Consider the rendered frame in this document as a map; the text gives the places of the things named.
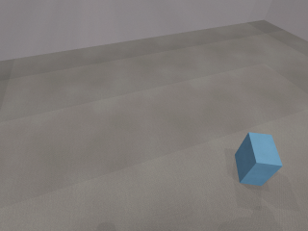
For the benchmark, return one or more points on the carton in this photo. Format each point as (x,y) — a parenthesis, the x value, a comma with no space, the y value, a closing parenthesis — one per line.
(257,159)

